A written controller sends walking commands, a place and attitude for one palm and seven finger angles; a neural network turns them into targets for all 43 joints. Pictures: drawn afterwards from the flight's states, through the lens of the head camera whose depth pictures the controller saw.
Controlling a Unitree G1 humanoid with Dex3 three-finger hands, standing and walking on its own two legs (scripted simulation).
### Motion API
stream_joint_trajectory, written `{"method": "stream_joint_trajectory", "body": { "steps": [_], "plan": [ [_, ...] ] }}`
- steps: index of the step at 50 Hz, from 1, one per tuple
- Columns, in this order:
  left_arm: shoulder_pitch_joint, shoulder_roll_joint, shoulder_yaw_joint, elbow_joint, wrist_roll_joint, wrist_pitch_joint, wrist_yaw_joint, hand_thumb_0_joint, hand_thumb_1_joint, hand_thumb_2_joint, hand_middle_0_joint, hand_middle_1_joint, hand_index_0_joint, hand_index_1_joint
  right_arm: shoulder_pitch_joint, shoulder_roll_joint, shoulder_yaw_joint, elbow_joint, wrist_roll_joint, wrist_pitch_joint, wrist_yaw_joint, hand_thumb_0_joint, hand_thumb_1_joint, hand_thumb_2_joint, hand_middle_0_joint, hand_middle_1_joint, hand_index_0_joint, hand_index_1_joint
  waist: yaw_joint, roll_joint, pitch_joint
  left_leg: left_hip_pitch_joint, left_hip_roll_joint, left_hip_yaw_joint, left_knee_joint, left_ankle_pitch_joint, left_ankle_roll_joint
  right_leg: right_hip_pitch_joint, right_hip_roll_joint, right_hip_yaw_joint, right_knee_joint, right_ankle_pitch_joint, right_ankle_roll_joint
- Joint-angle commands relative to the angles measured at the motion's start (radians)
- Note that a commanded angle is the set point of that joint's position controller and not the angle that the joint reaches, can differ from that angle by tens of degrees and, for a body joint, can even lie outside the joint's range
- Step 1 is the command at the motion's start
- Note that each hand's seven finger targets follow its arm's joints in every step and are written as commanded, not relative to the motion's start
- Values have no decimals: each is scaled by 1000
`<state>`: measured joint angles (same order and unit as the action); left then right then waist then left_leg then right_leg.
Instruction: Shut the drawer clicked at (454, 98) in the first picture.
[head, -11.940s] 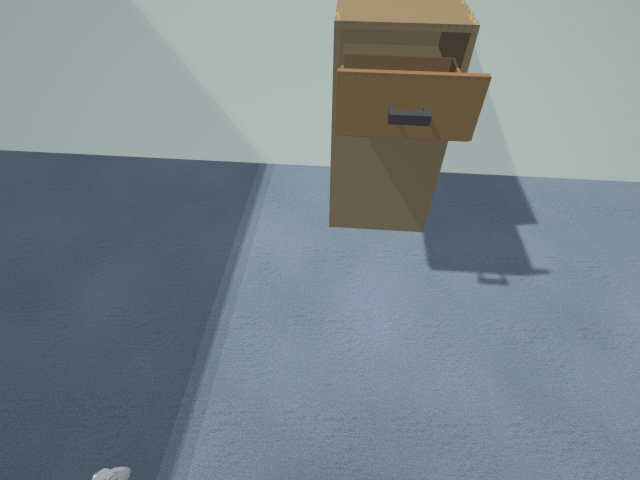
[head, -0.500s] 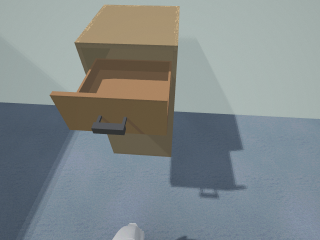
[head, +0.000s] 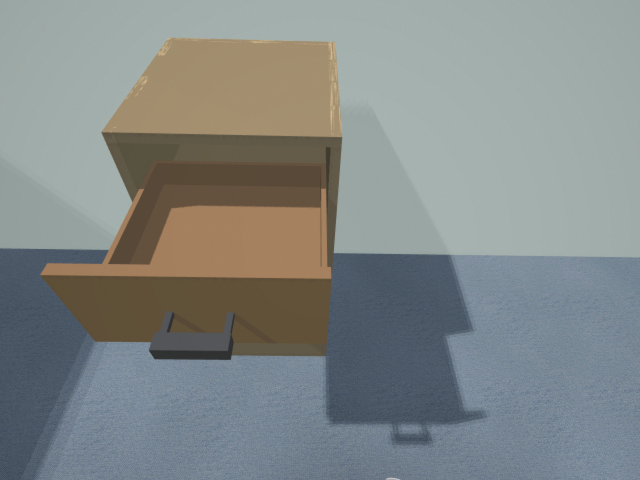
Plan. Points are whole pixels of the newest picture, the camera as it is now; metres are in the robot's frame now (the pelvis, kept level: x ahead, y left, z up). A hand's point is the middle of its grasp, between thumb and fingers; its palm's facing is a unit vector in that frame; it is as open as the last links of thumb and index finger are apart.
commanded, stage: come to a stop and stand still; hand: left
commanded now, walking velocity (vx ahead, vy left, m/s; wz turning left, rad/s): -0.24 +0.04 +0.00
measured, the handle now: (196, 331) +0.32 +0.20 -0.03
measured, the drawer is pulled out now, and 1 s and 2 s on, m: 0.30 0.30 0.30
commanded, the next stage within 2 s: look again from close up in 1.40 s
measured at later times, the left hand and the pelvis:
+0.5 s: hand out of the picture +0.02 +0.20 -0.19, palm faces +0.07 -0.97 -0.22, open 7.3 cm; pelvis -0.04 +0.01 -0.01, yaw -1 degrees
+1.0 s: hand out of the picture -0.03 +0.13 -0.17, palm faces -0.02 -0.97 -0.23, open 7.3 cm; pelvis -0.03 -0.03 -0.01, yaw -2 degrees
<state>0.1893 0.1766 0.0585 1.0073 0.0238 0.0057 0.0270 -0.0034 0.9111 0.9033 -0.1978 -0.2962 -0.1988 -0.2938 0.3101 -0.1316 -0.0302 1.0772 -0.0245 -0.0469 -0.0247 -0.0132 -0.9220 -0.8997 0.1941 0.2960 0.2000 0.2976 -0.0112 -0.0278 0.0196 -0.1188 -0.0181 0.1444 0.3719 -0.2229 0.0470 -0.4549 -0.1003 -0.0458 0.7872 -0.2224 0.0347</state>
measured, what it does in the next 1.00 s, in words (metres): steps on the spot: right foot, then left foot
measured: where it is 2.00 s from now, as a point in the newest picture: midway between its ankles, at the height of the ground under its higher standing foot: outside the picture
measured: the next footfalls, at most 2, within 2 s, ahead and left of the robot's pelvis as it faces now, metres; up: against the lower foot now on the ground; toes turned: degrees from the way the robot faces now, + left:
right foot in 0.08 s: +0.11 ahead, -0.13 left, +0.00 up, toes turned -6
left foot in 0.46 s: -0.03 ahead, +0.13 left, +0.00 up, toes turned +0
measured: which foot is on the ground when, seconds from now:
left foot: down 0.00-0.10, up 0.12-0.44, down 0.46-0.82, up 0.84-1.00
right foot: up 0.00-0.06, down 0.08-0.48, up 0.50-0.80, down 0.82-1.00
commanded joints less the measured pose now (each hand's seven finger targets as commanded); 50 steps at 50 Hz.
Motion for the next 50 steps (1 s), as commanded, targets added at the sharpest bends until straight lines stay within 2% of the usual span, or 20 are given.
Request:
{"method": "stream_joint_trajectory", "body": {
  "steps": [1, 3, 5, 7, 9, 12, 18, 21, 23, 24, 28, 36, 39, 40, 41, 43, 44, 46, 48, 50],
  "plan": [
    [119, 35, -10, -3, -5, 0, 7, 0, 900, 900, -200, -300, -200, -300, 19, -127, -27, -21, 6, 14, -16, 0, -900, -900, 200, 300, 200, 300, 32, 134, 27, -48, 261, -129, 18, 557, 69, 182, 28, -19, -236, 48, -3],
    [143, 105, 1, -4, 0, -14, 13, 0, 900, 900, -200, -300, -200, -300, 39, -100, -32, -20, 15, 24, -12, 0, -900, -900, 200, 300, 200, 300, 39, 26, 11, -113, 179, -104, 118, 335, -8, 288, -31, 77, -335, 439, -22],
    [131, 173, 10, -5, -3, -19, 14, 0, 900, 900, -200, -300, -200, -300, 105, -58, -36, -18, 25, 47, -6, 0, -900, -900, 200, 300, 200, 300, 6, -93, -31, -190, 50, -49, 249, -130, -62, 323, -253, 219, -316, 872, -167],
    [130, 175, 22, -8, -3, -20, 23, 0, 900, 900, -200, -300, -200, -300, 81, -58, -42, -21, 22, 73, -11, 0, -900, -900, 200, 300, 200, 300, 32, -184, -116, -204, 37, -89, 524, -378, -73, 341, -298, 273, -382, 899, -267],
    [79, 156, 27, -25, -1, -10, 34, 0, 900, 900, -200, -300, -200, -300, 50, -76, -48, -33, 20, 83, -14, 0, -900, -900, 200, 300, 200, 300, 35, -171, -107, -261, 33, -163, 683, -364, -75, 322, -287, 254, -385, 832, -283],
    [18, 157, 36, -59, 5, 1, 36, 0, 900, 900, -200, -300, -200, -300, 39, -70, -52, -44, 17, 97, -4, 0, -900, -900, 200, 300, 200, 300, 23, -97, -101, -267, 33, -167, 704, -296, -86, 266, -241, 198, -412, 587, -243],
    [4, 168, 43, -66, 18, 14, 25, 0, 900, 900, -200, -300, -200, -300, 61, -58, -42, -54, 16, 80, 13, 0, -900, -900, 200, 300, 200, 300, 33, -170, -76, -155, 28, -113, 372, -255, -75, 182, -178, 232, -534, -79, -190],
    [-22, 144, 34, -57, 5, 25, 18, 0, 900, 900, -200, -300, -200, -300, 202, -50, -29, -2, 12, 63, 11, 0, -900, -900, 200, 300, 200, 300, -29, -117, -74, 86, 1, -77, 28, -121, -59, 41, -88, 174, -478, -303, -90],
    [12, 38, 11, -67, -15, 32, 6, 0, 900, 900, -200, -300, -200, -300, 145, -149, -46, -35, -7, 48, 1, 0, -900, -900, 200, 300, 200, 300, -15, 284, 35, -90, 266, -459, -245, -431, 21, -65, 87, 35, -129, -253, -15],
    [-12, 42, 12, -72, -13, 32, 4, 0, 900, 900, -200, -300, -200, -300, 43, -188, -45, -80, -8, 48, -8, 0, -900, -900, 200, 300, 200, 300, -1, 312, 132, -273, 355, -540, -331, -506, 77, -45, 82, 46, -19, -197, -14],
    [83, 65, 23, -12, 6, 24, -23, 0, 900, 900, -200, -300, -200, -300, -45, -154, -26, -86, 0, 26, -13, 0, -900, -900, 200, 300, 200, 300, 52, 150, 140, -240, 267, -378, -270, -307, 84, -57, 91, 76, 243, -79, -13],
    [27, 25, -6, -23, -7, -9, -23, 0, 900, 900, -200, -300, -200, -300, 117, -143, -30, -10, -7, 17, -23, 0, -900, -900, 200, 300, 200, 300, -39, 186, 62, 77, 288, -328, -127, 172, 128, -28, 53, 8, -96, -210, -7],
    [157, 14, -11, 38, -15, -25, -15, 0, 900, 900, -200, -300, -200, -300, 94, -139, -26, 6, 5, 20, -24, 0, -900, -900, 200, 300, 200, 300, 17, 138, -23, -3, 232, -265, 20, 309, 72, 254, 81, -13, -389, 0, -17],
    [296, 76, -15, 131, -5, -44, 35, 0, 900, 900, -200, -300, -200, -300, -106, -161, -17, -60, 27, -1, -4, 0, -900, -900, 200, 300, 200, 300, 116, 38, 60, -182, 182, -133, 257, 148, -26, 273, -29, 148, -447, 218, -35],
    [279, 123, -23, 91, -1, -56, 28, 0, 900, 900, -200, -300, -200, -300, -57, -42, 0, -106, 14, 21, 9, 0, -900, -900, 200, 300, 200, 300, 47, -206, 91, -283, 53, -114, 366, -243, -40, 208, -139, 300, -548, 110, -58],
    [199, 96, -36, 56, 2, -77, 22, 0, 900, 900, -200, -300, -200, -300, 29, -24, 8, -82, 3, 33, 23, 0, -900, -900, 200, 300, 200, 300, -7, -19, -33, -234, 54, -102, 421, -220, -51, 287, -141, 246, -503, 301, -172],
    [204, 93, -27, 54, 0, -87, 27, 0, 900, 900, -200, -300, -200, -300, 47, -24, 12, -64, 10, 29, 24, 0, -900, -900, 200, 300, 200, 300, -8, -169, -115, -267, 53, -110, 458, -215, -48, 405, -122, 238, -446, 548, -173],
    [189, 65, -29, 48, -5, -87, 35, 0, 900, 900, -200, -300, -200, -300, 39, -54, 10, -69, 18, 27, 15, 0, -900, -900, 200, 300, 200, 300, -2, -210, -178, -284, 69, -117, 462, -218, -46, 515, -132, 193, -380, 781, -202],
    [149, 67, -32, 35, -5, -70, 35, 0, 900, 900, -200, -300, -200, -300, 10, -26, 20, -59, 21, 28, 9, 0, -900, -900, 200, 300, 200, 300, -3, -31, -113, -189, 55, -89, 308, -172, -54, 420, -111, 149, -375, 685, -213],
    [132, 66, -42, 43, -9, -57, 29, 0, 900, 900, -200, -300, -200, -300, 49, -11, 26, -26, 17, 29, 4, 0, -900, -900, 200, 300, 200, 300, -26, -15, -23, -53, 38, -79, 135, -54, -58, 261, -75, 136, -379, 408, -168]
  ]
}}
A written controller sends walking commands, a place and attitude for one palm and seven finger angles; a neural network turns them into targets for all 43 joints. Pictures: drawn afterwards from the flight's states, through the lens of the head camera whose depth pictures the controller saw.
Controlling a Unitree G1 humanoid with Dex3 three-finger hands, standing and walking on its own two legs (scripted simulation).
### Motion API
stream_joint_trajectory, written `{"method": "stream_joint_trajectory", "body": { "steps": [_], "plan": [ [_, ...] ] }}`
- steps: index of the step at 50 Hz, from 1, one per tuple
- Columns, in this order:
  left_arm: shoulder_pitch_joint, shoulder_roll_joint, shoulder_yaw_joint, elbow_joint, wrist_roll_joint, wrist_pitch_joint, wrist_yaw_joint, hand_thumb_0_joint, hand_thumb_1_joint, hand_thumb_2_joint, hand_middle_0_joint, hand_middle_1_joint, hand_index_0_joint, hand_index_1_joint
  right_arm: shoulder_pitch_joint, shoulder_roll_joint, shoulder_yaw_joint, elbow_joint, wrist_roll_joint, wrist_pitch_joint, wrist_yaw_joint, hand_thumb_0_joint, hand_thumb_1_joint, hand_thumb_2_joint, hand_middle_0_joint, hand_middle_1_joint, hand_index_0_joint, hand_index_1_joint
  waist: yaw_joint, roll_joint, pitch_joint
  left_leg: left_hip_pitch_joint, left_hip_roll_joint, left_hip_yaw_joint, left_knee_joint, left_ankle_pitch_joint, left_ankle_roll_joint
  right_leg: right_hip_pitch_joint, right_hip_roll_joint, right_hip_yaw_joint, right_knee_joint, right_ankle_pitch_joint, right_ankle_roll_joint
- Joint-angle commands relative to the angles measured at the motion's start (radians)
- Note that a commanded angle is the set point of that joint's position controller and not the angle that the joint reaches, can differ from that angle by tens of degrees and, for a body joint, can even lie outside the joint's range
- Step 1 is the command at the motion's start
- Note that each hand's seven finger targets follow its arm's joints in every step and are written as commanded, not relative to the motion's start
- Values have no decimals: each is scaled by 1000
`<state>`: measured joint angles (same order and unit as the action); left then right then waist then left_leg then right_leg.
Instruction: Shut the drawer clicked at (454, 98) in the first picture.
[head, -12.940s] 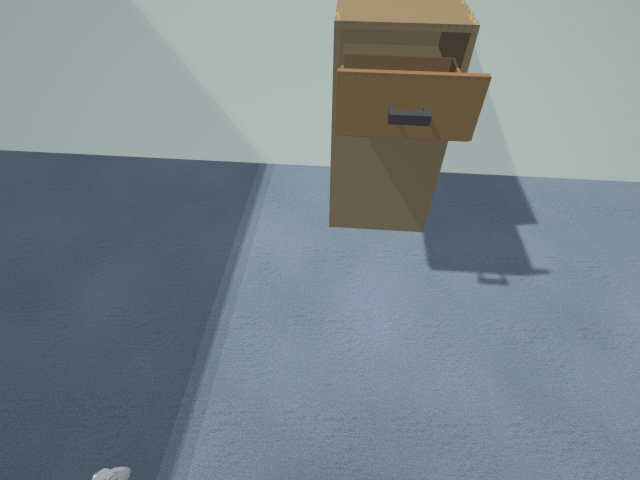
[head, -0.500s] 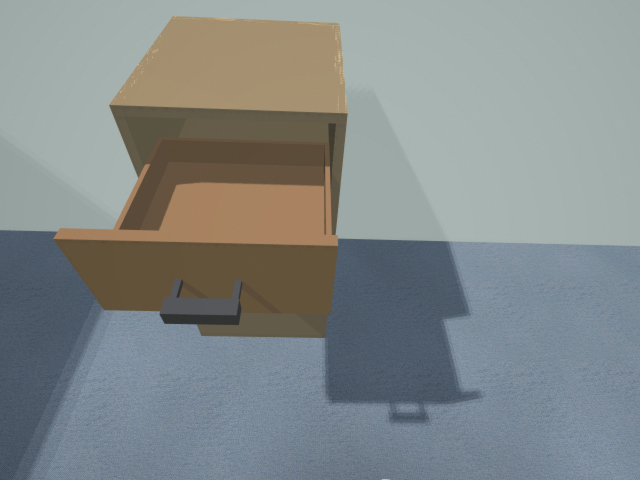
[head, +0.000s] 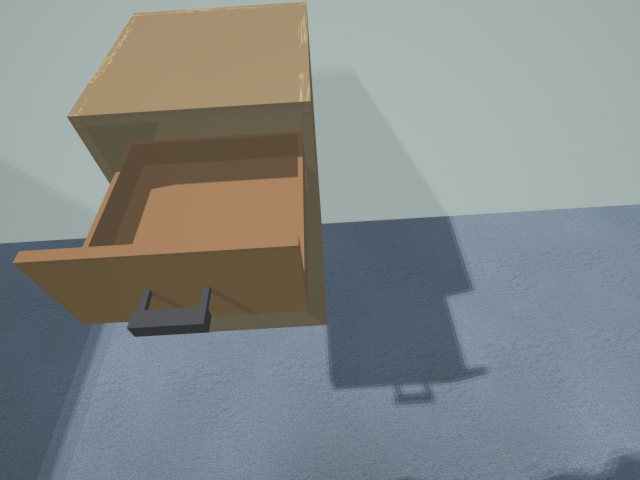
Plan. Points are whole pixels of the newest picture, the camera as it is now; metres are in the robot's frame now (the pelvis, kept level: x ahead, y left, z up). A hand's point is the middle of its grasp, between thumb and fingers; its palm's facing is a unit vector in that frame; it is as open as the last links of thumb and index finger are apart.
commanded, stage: come to a stop and stand still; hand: left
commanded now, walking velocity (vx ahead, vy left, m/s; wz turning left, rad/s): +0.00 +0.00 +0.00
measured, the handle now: (173, 307) +0.34 +0.24 -0.02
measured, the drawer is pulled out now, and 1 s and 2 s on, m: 0.30 0.30 0.30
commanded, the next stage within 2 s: look again from close up in 0.40 s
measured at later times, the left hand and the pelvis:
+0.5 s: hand out of the picture +0.01 +0.15 -0.17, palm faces +0.03 -0.98 -0.21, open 7.3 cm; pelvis +0.02 -0.01 +0.01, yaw +0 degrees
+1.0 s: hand out of the picture -0.02 +0.13 -0.17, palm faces +0.04 -0.98 -0.18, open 7.3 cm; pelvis +0.01 -0.02 +0.01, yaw +0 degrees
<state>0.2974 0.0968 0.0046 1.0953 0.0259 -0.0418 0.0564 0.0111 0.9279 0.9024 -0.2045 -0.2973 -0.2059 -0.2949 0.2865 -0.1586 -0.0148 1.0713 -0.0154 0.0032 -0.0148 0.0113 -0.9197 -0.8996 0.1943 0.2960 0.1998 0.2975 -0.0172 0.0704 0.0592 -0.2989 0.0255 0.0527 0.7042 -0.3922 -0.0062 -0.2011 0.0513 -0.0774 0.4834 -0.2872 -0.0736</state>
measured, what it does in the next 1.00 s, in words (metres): steps on the spot: left foot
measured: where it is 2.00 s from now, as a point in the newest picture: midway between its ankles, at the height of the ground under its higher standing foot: outside the picture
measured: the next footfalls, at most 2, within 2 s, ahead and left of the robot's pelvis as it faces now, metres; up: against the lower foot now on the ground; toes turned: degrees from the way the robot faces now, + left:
left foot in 0.06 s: +0.04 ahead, +0.10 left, +0.00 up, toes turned +4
left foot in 1.52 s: +0.16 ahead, +0.16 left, +0.00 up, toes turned +6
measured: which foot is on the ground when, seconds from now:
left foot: up 0.00-0.04, down 0.06-1.00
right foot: down 0.00-1.00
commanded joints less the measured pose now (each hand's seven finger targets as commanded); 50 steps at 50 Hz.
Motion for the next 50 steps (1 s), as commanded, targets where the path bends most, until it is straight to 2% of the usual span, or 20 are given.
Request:
{"method": "stream_joint_trajectory", "body": {
  "steps": [1, 2, 3, 4, 5, 6, 7, 9, 13, 16, 25, 31, 34, 37, 38, 41, 43, 44, 50],
  "plan": [
    [18, 135, 8, -38, -15, -3, -3, 0, 900, 900, -200, -300, -200, -300, 89, 7, 11, -3, 4, -21, -8, 0, -900, -900, 200, 300, 200, 300, -24, -101, -11, 159, 8, -9, -255, 157, 2, -53, -199, 162, -77, 313, -32],
    [23, 121, 3, -38, -19, 3, -7, 0, 900, 900, -200, -300, -200, -300, 92, -16, 9, 2, 2, -22, -10, 0, -900, -900, 200, 300, 200, 300, -17, -47, 30, 153, 42, -38, -278, 191, 15, -96, -166, 159, -89, 169, -6],
    [38, 108, 2, -36, -17, 7, -8, 0, 900, 900, -200, -300, -200, -300, 91, -30, 9, 0, 0, -26, -11, 0, -900, -900, 200, 300, 200, 300, -4, -2, 44, 138, 92, -80, -302, 267, 37, -99, -139, 145, -97, 109, 9],
    [54, 97, 2, -36, -15, 8, -5, 0, 900, 900, -200, -300, -200, -300, 81, -50, 10, -2, -3, -24, -14, 0, -900, -900, 200, 300, 200, 300, 7, -12, 80, 81, 117, -98, -303, 255, 55, -80, -125, 143, -118, 78, 19],
    [54, 108, -1, -30, -13, 8, -6, 0, 900, 900, -200, -300, -200, -300, 62, -47, 15, 3, -2, -26, -14, 0, -900, -900, 200, 300, 200, 300, 10, 20, 88, 55, 103, -112, -316, 255, 56, -54, -130, 146, -119, 93, 19],
    [57, 118, -2, -22, -14, 7, -7, 0, 900, 900, -200, -300, -200, -300, 48, -42, 20, 6, 1, -27, -15, 0, -900, -900, 200, 300, 200, 300, 15, 20, 95, 51, 94, -113, -327, 258, 55, -35, -135, 152, -119, 118, 18],
    [69, 120, -3, -18, -15, 5, -9, 0, 900, 900, -200, -300, -200, -300, 49, -45, 21, 6, 2, -26, -17, 0, -900, -900, 200, 300, 200, 300, 15, 0, 87, 63, 90, -102, -333, 240, 51, -30, -141, 162, -130, 118, 14],
    [74, 123, -5, -10, -17, 0, -11, 0, 900, 900, -200, -300, -200, -300, 62, -49, 23, 14, 3, -30, -20, 0, -900, -900, 200, 300, 200, 300, 12, -50, 65, 93, 86, -93, -327, 293, 45, -7, -149, 158, -132, 204, 18],
    [83, 134, -5, -6, -18, -5, -11, 0, 900, 900, -200, -300, -200, -300, 65, -56, 27, 28, 4, -35, -23, 0, -900, -900, 200, 300, 200, 300, 11, -95, -13, 141, 78, -78, -323, 331, 39, 59, -164, 156, -131, 335, 27],
    [83, 137, -5, -4, -21, -7, -10, 0, 900, 900, -200, -300, -200, -300, 67, -65, 28, 38, 3, -36, -24, 0, -900, -900, 200, 300, 200, 300, 11, -85, -35, 154, 79, -77, -327, 356, 36, 83, -173, 151, -119, 389, 22],
    [101, 132, -6, 7, -20, -4, -6, 0, 900, 900, -200, -300, -200, -300, 68, -56, 31, 65, 5, -32, -25, 0, -900, -900, 200, 300, 200, 300, 16, -87, 10, 145, 76, -70, -341, 334, 34, 77, -174, 151, -136, 392, 29],
    [111, 126, -7, 11, -20, -2, -6, 0, 900, 900, -200, -300, -200, -300, 71, -48, 31, 76, 5, -28, -25, 0, -900, -900, 200, 300, 200, 300, 16, -80, 26, 142, 73, -72, -351, 289, 34, 57, -170, 163, -153, 318, 28],
    [118, 120, -9, 13, -19, -2, -6, 0, 900, 900, -200, -300, -200, -300, 74, -45, 31, 79, 5, -28, -25, 0, -900, -900, 200, 300, 200, 300, 17, -97, 41, 133, 70, -72, -353, 273, 34, 49, -171, 163, -161, 302, 34],
    [117, 118, -7, 13, -19, -1, -7, 0, 900, 900, -200, -300, -200, -300, 79, -40, 31, 81, 4, -27, -25, 0, -900, -900, 200, 300, 200, 300, 16, -72, 46, 131, 70, -73, -360, 257, 33, 35, -168, 168, -167, 249, 25],
    [119, 116, -8, 13, -18, 0, -7, 0, 900, 900, -200, -300, -200, -300, 81, -36, 30, 82, 4, -26, -25, 0, -900, -900, 200, 300, 200, 300, 16, -86, 40, 135, 72, -74, -362, 255, 35, 36, -164, 164, -171, 239, 27],
    [128, 113, -8, 17, -19, -2, -7, 0, 900, 900, -200, -300, -200, -300, 80, -38, 30, 82, 4, -29, -26, 0, -900, -900, 200, 300, 200, 300, 19, -78, 31, 136, 70, -72, -356, 265, 35, 41, -170, 168, -169, 257, 30],
    [129, 114, -7, 16, -18, -1, -6, 0, 900, 900, -200, -300, -200, -300, 84, -33, 28, 83, 4, -27, -26, 0, -900, -900, 200, 300, 200, 300, 18, -101, 27, 137, 69, -68, -355, 257, 34, 46, -168, 167, -172, 268, 37],
    [127, 111, -9, 19, -18, -1, -6, 0, 900, 900, -200, -300, -200, -300, 82, -38, 28, 83, 5, -27, -26, 0, -900, -900, 200, 300, 200, 300, 16, -94, 42, 132, 69, -71, -354, 258, 33, 33, -167, 171, -170, 262, 35],
    [133, 106, -7, 19, -18, -1, -7, 0, 900, 900, -200, -300, -200, -300, 86, -35, 29, 84, 4, -29, -27, 0, -900, -900, 200, 300, 200, 300, 18, -76, 40, 132, 73, -74, -356, 267, 34, 29, -164, 170, -166, 247, 27]
  ]
}}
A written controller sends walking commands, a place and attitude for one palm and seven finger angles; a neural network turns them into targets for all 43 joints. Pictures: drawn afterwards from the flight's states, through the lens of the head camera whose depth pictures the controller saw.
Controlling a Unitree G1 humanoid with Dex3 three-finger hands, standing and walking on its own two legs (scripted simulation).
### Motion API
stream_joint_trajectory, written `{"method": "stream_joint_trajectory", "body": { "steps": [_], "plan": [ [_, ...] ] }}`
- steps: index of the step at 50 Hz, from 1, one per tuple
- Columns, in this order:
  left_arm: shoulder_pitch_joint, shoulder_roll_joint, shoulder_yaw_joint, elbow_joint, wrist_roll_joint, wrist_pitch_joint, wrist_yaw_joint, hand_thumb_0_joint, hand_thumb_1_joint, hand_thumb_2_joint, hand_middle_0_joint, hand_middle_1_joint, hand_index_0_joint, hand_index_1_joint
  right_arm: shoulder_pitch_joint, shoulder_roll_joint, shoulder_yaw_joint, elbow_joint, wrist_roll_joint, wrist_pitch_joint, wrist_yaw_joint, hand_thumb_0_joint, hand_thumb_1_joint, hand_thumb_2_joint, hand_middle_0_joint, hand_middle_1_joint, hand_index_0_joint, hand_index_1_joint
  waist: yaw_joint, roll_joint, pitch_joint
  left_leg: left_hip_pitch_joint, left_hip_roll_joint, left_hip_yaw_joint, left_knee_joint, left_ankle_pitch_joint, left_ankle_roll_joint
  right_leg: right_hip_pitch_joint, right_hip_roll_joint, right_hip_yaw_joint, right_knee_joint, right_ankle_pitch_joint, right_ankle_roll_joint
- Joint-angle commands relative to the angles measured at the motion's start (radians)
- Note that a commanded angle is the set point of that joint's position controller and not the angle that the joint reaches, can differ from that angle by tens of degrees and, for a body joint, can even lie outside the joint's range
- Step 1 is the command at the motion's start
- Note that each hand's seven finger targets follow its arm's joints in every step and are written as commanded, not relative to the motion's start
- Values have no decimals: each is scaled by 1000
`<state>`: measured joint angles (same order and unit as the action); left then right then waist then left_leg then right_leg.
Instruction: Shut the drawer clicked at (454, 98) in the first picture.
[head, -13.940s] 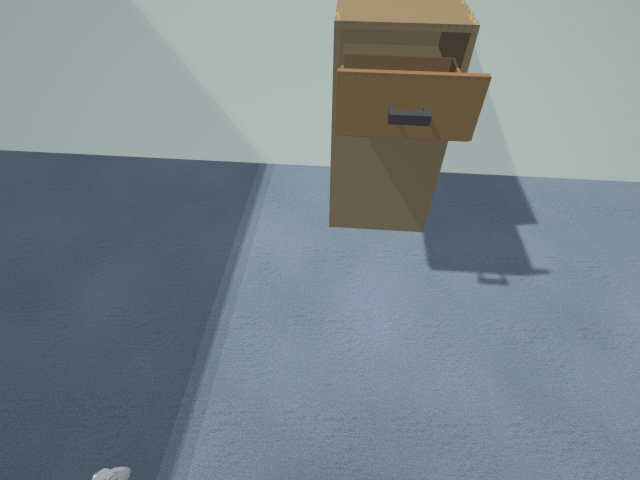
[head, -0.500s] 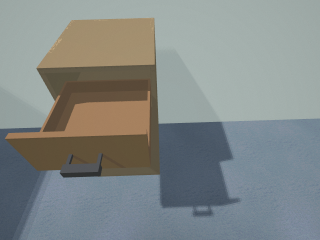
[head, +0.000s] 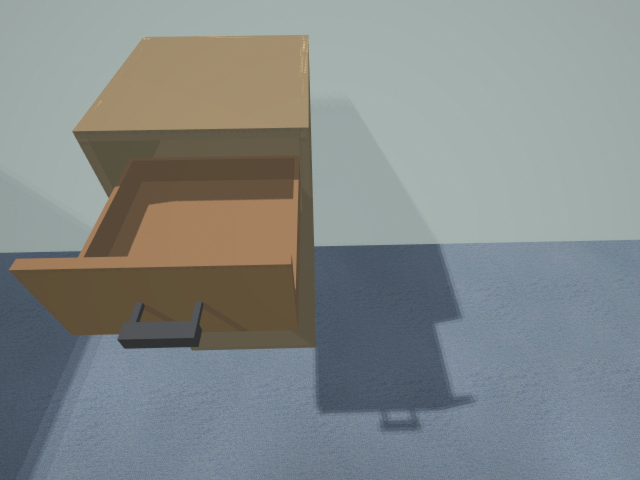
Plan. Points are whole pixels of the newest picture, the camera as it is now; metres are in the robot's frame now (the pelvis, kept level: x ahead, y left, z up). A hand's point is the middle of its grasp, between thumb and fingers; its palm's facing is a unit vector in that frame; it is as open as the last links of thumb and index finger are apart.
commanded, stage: shuffle to correct the standing spot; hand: left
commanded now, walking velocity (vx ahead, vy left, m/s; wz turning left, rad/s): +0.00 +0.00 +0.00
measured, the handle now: (164, 321) +0.33 +0.25 -0.03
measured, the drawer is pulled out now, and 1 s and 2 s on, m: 0.30 0.30 0.30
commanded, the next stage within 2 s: come to a stop and stand still in 0.30 s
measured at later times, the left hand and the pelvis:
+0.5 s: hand out of the picture -0.04 +0.19 -0.18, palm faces +0.14 -0.98 -0.16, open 7.4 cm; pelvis +0.05 +0.04 -0.01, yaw +2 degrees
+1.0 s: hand out of the picture +0.10 +0.20 -0.17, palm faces +0.02 -0.95 -0.30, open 7.3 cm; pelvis +0.04 +0.00 -0.02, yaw +1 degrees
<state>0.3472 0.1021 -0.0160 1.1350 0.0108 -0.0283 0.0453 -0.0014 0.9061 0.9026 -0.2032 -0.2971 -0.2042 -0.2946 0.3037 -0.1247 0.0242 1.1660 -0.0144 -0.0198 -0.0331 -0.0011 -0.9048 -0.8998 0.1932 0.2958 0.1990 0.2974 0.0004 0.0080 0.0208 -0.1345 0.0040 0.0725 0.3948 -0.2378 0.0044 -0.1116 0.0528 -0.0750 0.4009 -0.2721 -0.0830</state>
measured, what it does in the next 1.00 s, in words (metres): steps on the spot: left foot, then right foot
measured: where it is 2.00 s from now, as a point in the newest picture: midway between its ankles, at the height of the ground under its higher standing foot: outside the picture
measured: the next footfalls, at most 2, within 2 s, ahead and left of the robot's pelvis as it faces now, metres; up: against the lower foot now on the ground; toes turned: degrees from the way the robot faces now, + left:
left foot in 0.52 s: +0.15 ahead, +0.18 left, +0.00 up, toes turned +6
right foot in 0.90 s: +0.10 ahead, -0.05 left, +0.00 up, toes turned +3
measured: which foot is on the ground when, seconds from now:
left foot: down 0.00-0.22, up 0.24-0.50, down 0.52-0.90, up 0.92-1.00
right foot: down 0.00-0.52, up 0.54-0.88, down 0.90-1.00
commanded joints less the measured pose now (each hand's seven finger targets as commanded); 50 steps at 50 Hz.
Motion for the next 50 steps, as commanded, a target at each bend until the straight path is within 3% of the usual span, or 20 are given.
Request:
{"method": "stream_joint_trajectory", "body": {
  "steps": [1, 5, 8, 11, 14, 19, 23, 24, 26, 27, 30, 36, 41, 42, 43, 44, 45, 46, 48, 50],
  "plan": [
    [86, 101, 13, -19, -4, -14, 3, 0, 900, 900, -200, -300, -200, -300, 69, -69, -10, -10, 3, -7, -9, 0, -900, -900, 200, 300, 200, 300, 0, -8, 77, -31, 95, -95, -51, 110, 24, -63, -166, 167, -83, 219, 34],
    [85, 100, 13, -19, -2, -13, 3, 0, 900, 900, -200, -300, -200, -300, 71, -68, -11, -12, 3, -6, -9, 0, -900, -900, 200, 300, 200, 300, 1, -21, 82, -36, 95, -97, -52, 104, 26, -71, -164, 169, -86, 195, 35],
    [98, 117, 27, -26, 5, -5, 0, 0, 900, 900, -200, -300, -200, -300, 82, -70, -15, -14, -5, 5, -1, 0, -900, -900, 200, 300, 200, 300, 13, -49, 96, -107, 63, -74, -4, -66, 30, -54, -180, 188, -107, -90, 13],
    [151, 159, 54, -35, 9, 3, -3, 0, 900, 900, -200, -300, -200, -300, 44, -68, -24, -54, -9, 13, 8, 0, -900, -900, 200, 300, 200, 300, 44, -158, 150, -309, 13, -16, 224, -176, 21, -12, -306, 356, -234, -319, -46],
    [172, 156, 67, -48, 16, -6, -2, 0, 900, 900, -200, -300, -200, -300, -16, -85, -42, -102, -10, 12, 19, 0, -900, -900, 200, 300, 200, 300, 53, -91, 186, -466, 50, -62, 477, -219, 28, 9, -398, 414, -270, -217, -132],
    [148, 171, 77, -55, 20, -27, -10, 0, 900, 900, -200, -300, -200, -300, -47, -45, -45, -136, -4, -6, 37, 0, -900, -900, 200, 300, 200, 300, 43, -56, 124, -405, 61, -24, 378, -165, 14, 44, -367, 258, -178, 153, -146],
    [94, 145, 68, -51, 15, -12, -15, 0, 900, 900, -200, -300, -200, -300, 60, -9, -32, -99, -1, -21, 23, 0, -900, -900, 200, 300, 200, 300, -21, -95, 81, -77, 1, 43, 110, 73, 9, -114, -228, 78, 1, 291, -39],
    [102, 121, 58, -44, 12, -7, -13, 0, 900, 900, -200, -300, -200, -300, 133, -48, -35, -72, -5, -28, 14, 0, -900, -900, 200, 300, 200, 300, -46, -42, 38, 41, 30, -6, 55, 178, 19, -143, -182, 47, 146, 297, -1],
    [159, 66, 42, -49, -8, 4, -8, 0, 900, 900, -200, -300, -200, -300, 180, -169, -49, -73, -6, -32, -7, 0, -900, -900, 200, 300, 200, 300, -25, 233, -78, 108, 363, -382, -54, 647, 197, -238, -75, -3, 416, -286, 83],
    [168, 78, 44, -49, -2, 16, -1, 0, 900, 900, -200, -300, -200, -300, 128, -174, -52, -89, -3, -16, -11, 0, -900, -900, 200, 300, 200, 300, -10, 145, -57, 17, 384, -379, -90, 566, 233, -191, -84, 45, 463, -364, 71],
    [111, 99, 47, -46, 12, 37, -4, 0, 900, 900, -200, -300, -200, -300, -5, -170, -53, -108, -7, -16, -20, 0, -900, -900, 200, 300, 200, 300, 10, 138, 57, -119, 352, -324, -113, 503, 207, -223, -131, 76, 488, -295, 75],
    [53, 101, 65, -121, 17, 71, -22, 0, 900, 900, -200, -300, -200, -300, -31, -219, -92, -138, -13, 6, -26, 0, -900, -900, 200, 300, 200, 300, -4, 85, -60, -58, 343, -230, -60, 520, 205, -288, -100, 65, 561, -209, 93],
    [39, 98, 70, -164, 15, 65, -27, 0, 900, 900, -200, -300, -200, -300, -100, -211, -101, -179, -22, 22, -8, 0, -900, -900, 200, 300, 200, 300, 17, 164, -45, -190, 272, -179, -53, 178, 143, -160, -89, 29, 318, -130, 87],
    [62, 102, 71, -158, 16, 58, -27, 0, 900, 900, -200, -300, -200, -300, -102, -205, -102, -185, -21, 27, -3, 0, -900, -900, 200, 300, 200, 300, 29, 135, -49, -222, 237, -159, -16, 73, 114, -98, -76, 8, 206, -57, 89],
    [9, 292, 48, -213, 30, 45, -26, 0, 900, 900, -200, -300, -200, -300, -123, -286, -104, -253, -10, 23, -13, 0, -900, -900, 200, 300, 200, 300, 23, 32, -37, -181, 168, -141, -53, -87, 74, -72, -31, -16, 176, -127, 93],
    [63, 228, 72, -231, 22, 57, -29, 0, 900, 900, -200, -300, -200, -300, -200, -257, -126, -304, -13, 23, -2, 0, -900, -900, 200, 300, 200, 300, 70, -42, -99, -286, 150, -83, 100, -254, 18, -135, -116, 109, 85, -147, 62],
    [19, 251, 80, -257, 37, 56, -20, 0, 900, 900, -200, -300, -200, -300, -163, -168, -112, -319, -17, 39, 5, 0, -900, -900, 200, 300, 200, 300, 36, -220, -73, -345, 33, -25, 301, -252, -17, -186, -225, 290, -79, -294, 4],
    [-61, 301, 73, -278, 34, 59, -14, 0, 900, 900, -200, -300, -200, -300, -165, -137, -100, -320, -13, 55, 15, 0, -900, -900, 200, 300, 200, 300, 25, -252, -17, -340, -2, -31, 476, -250, -21, -273, -315, 373, -156, -299, -30],
    [-133, 258, 67, -313, 20, 36, 0, 0, 900, 900, -200, -300, -200, -300, -77, -131, -103, -294, -19, 75, 24, 0, -900, -900, 200, 300, 200, 300, -30, -223, -2, -348, 23, -83, 643, -148, -6, -305, -279, 344, -179, -286, 6],
    [-160, 247, 74, -313, 14, 19, 5, 0, 900, 900, -200, -300, -200, -300, -68, -155, -106, -293, -13, 58, 28, 0, -900, -900, 200, 300, 200, 300, -40, -165, 23, -367, 46, -95, 671, -105, -1, -253, -271, 275, -116, -46, -24]
  ]
}}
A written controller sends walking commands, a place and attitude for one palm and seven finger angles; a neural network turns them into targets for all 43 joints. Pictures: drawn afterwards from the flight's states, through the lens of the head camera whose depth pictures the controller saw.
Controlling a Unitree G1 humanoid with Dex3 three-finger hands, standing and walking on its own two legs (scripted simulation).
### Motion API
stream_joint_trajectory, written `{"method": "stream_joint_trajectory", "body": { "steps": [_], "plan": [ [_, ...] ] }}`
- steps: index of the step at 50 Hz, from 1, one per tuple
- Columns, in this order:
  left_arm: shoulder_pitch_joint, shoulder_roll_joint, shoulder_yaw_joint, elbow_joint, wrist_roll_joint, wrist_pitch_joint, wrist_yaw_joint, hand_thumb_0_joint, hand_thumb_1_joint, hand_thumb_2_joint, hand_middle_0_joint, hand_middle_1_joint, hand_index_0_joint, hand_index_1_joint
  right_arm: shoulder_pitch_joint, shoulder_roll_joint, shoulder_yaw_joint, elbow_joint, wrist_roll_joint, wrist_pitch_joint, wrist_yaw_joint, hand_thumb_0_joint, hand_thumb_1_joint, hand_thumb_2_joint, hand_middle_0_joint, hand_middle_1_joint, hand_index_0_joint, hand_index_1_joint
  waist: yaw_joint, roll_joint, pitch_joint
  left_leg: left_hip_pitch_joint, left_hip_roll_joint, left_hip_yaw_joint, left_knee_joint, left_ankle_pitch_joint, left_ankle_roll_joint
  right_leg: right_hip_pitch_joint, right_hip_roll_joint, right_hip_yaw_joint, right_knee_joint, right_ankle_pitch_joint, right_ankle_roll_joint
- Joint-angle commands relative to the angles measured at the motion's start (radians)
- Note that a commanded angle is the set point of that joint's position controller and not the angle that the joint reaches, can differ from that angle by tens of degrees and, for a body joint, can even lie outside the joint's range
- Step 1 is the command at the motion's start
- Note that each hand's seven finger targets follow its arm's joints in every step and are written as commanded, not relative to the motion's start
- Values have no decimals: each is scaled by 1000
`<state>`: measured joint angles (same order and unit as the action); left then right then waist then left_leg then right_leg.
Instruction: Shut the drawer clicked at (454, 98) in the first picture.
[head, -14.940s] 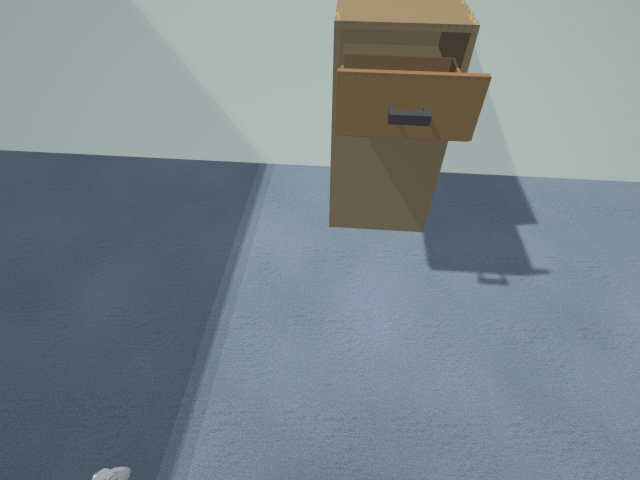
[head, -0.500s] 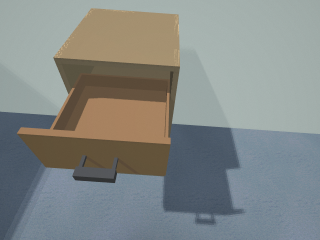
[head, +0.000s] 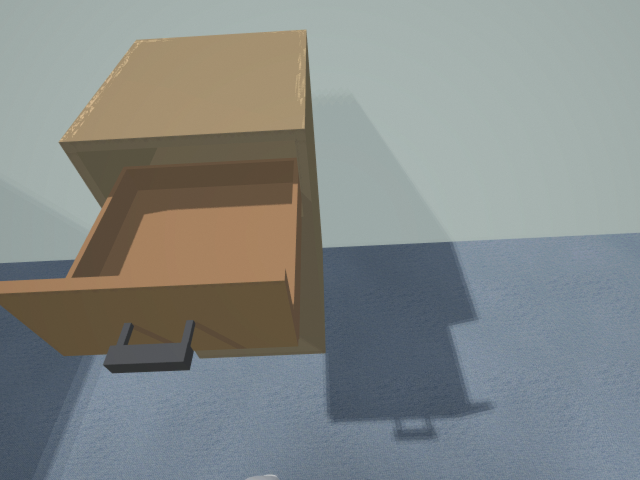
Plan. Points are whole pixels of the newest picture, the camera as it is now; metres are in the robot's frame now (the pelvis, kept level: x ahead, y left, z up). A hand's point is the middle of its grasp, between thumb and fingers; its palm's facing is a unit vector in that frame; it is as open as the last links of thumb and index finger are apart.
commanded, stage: come to a stop and stand still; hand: left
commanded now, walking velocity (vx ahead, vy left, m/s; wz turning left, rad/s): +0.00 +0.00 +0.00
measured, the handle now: (154, 342) +0.30 +0.25 -0.01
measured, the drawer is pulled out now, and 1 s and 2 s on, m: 0.30 0.30 0.27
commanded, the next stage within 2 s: look again from close up in 0.40 s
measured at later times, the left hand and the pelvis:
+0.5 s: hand out of the picture +0.01 +0.17 -0.15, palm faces +0.06 -0.97 -0.22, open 7.3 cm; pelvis +0.00 -0.01 +0.02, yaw +2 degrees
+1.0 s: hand out of the picture -0.03 +0.18 -0.16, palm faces +0.04 -0.99 -0.13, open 7.3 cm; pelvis +0.00 +0.04 +0.02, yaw +0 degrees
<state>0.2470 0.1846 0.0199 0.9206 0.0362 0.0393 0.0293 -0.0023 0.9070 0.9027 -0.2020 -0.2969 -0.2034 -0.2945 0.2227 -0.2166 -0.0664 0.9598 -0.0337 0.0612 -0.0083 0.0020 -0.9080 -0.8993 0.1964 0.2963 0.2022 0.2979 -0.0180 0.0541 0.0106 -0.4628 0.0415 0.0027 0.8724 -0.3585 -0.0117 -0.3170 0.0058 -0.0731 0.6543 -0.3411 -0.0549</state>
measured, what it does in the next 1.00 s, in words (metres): steps on the spot: left foot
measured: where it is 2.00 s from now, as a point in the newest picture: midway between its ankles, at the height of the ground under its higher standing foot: outside the picture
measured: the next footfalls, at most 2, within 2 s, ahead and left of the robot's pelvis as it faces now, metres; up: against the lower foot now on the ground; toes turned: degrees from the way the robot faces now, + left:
left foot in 0.18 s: +0.02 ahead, +0.10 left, +0.00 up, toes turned +5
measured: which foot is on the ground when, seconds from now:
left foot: up 0.00-0.16, down 0.18-1.00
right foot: down 0.00-1.00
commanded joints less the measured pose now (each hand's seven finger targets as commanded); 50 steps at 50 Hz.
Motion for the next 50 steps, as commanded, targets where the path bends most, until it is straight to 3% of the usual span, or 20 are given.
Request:
{"method": "stream_joint_trajectory", "body": {
  "steps": [1, 3, 5, 8, 9, 11, 12, 13, 17, 22, 30, 32, 44, 50],
  "plan": [
    [-60, 166, 38, -98, -9, -54, 21, 0, 900, 900, -200, -300, -200, -300, 8, -62, -13, -90, 11, -28, 1, 0, -900, -900, 200, 300, 200, 300, -21, -190, 35, -34, 16, -18, 147, 1, 9, -12, -229, 246, -346, 124, -77],
    [-15, 147, 30, -84, -6, -56, 21, 0, 900, 900, -200, -300, -200, -300, -6, -23, 6, -90, 16, -31, 2, 0, -900, -900, 200, 300, 200, 300, -1, -173, 39, 12, 12, 23, -31, -58, 1, 64, -232, 211, -313, 295, -95],
    [18, 158, 27, -61, -8, -54, 20, 0, 900, 900, -200, -300, -200, -300, -6, -18, 13, -74, 20, -39, -3, 0, -900, -900, 200, 300, 200, 300, 13, -154, 15, 94, -5, 40, -183, -51, 5, 99, -236, 217, -301, 359, -92],
    [24, 145, 19, -36, -22, -56, 21, 0, 900, 900, -200, -300, -200, -300, 57, -20, 23, -22, 21, -55, -11, 0, -900, -900, 200, 300, 200, 300, 1, -89, -15, 251, -4, 20, -399, 139, 26, 110, -185, 199, -291, 355, -2],
    [28, 132, 17, -32, -28, -57, 21, 0, 900, 900, -200, -300, -200, -300, 68, -44, 23, -11, 18, -61, -16, 0, -900, -900, 200, 300, 200, 300, 4, -47, -29, 286, 34, -12, -407, 229, 44, 105, -160, 177, -288, 351, 39],
    [32, 117, 17, -15, -31, -60, 24, 0, 900, 900, -200, -300, -200, -300, 64, -53, 27, 7, 14, -60, -25, 0, -900, -900, 200, 300, 200, 300, 14, -44, -35, 285, 62, -14, -382, 272, 53, 139, -141, 175, -312, 388, 84],
    [26, 131, 16, 1, -31, -57, 23, 0, 900, 900, -200, -300, -200, -300, 58, -42, 30, 20, 15, -61, -26, 0, -900, -900, 200, 300, 200, 300, 12, 25, -36, 268, 53, -14, -398, 282, 48, 171, -148, 154, -298, 415, 82],
    [35, 132, 15, 9, -30, -54, 23, 0, 900, 900, -200, -300, -200, -300, 52, -34, 33, 26, 17, -59, -25, 0, -900, -900, 200, 300, 200, 300, 19, 25, -40, 264, 56, -14, -412, 273, 46, 195, -140, 150, -302, 406, 86],
    [45, 115, 16, 41, -28, -56, 21, 0, 900, 900, -200, -300, -200, -300, 66, -31, 33, 45, 15, -52, -28, 0, -900, -900, 200, 300, 200, 300, 11, -47, 11, 224, 37, -3, -440, 128, 36, 186, -150, 185, -383, 235, 79],
    [59, 95, 9, 73, -27, -58, 18, 0, 900, 900, -200, -300, -200, -300, 93, -32, 38, 82, 14, -55, -25, 0, -900, -900, 200, 300, 200, 300, 6, -108, 74, 235, 37, -12, -477, 126, 42, 132, -136, 190, -430, 105, 69],
    [117, 59, -7, 128, -30, -68, 16, 0, 900, 900, -200, -300, -200, -300, 114, -28, 52, 133, 17, -80, -29, 0, -900, -900, 200, 300, 200, 300, 15, -45, 20, 279, 71, -38, -533, 225, 52, 177, -122, 134, -347, 260, 25],
    [129, 50, -11, 142, -30, -68, 15, 0, 900, 900, -200, -300, -200, -300, 116, -23, 55, 146, 19, -81, -30, 0, -900, -900, 200, 300, 200, 300, 17, -48, 41, 270, 74, -40, -545, 214, 54, 167, -122, 130, -343, 246, 20],
    [167, 5, -21, 181, -23, -58, 18, 0, 900, 900, -200, -300, -200, -300, 149, -7, 60, 178, 20, -88, -33, 0, -900, -900, 200, 300, 200, 300, 19, -43, 105, 233, 81, -70, -615, 108, 68, 115, -110, 106, -304, 173, 26],
    [177, -11, -22, 187, -20, -55, 18, 0, 900, 900, -200, -300, -200, -300, 159, -5, 58, 176, 20, -94, -36, 0, -900, -900, 200, 300, 200, 300, 20, -52, 95, 238, 88, -83, -631, 123, 73, 113, -108, 96, -278, 198, 33]
  ]
}}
